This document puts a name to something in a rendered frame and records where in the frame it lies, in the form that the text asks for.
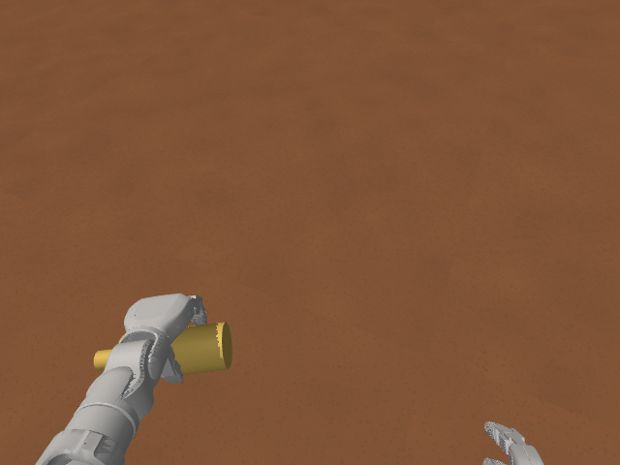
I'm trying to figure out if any bottle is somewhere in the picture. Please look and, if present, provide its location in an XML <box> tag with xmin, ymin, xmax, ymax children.
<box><xmin>94</xmin><ymin>322</ymin><xmax>233</xmax><ymax>375</ymax></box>

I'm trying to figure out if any left robot arm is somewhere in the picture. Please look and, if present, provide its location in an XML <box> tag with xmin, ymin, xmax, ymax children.
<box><xmin>35</xmin><ymin>326</ymin><xmax>171</xmax><ymax>465</ymax></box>

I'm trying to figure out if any left robot hand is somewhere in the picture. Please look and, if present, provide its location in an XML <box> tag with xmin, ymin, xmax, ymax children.
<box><xmin>124</xmin><ymin>294</ymin><xmax>207</xmax><ymax>384</ymax></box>

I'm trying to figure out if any right robot hand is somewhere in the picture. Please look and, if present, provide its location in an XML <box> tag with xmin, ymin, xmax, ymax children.
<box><xmin>482</xmin><ymin>421</ymin><xmax>544</xmax><ymax>465</ymax></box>

